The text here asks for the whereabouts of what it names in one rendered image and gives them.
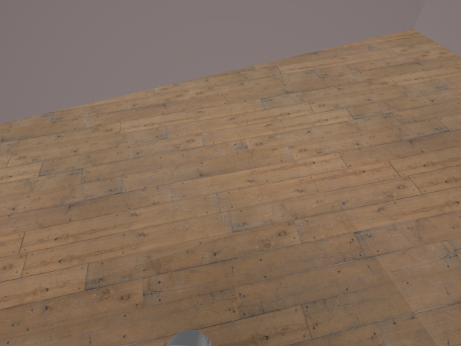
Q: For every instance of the left robot thigh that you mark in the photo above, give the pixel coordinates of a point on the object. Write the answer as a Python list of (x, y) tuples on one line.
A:
[(189, 338)]

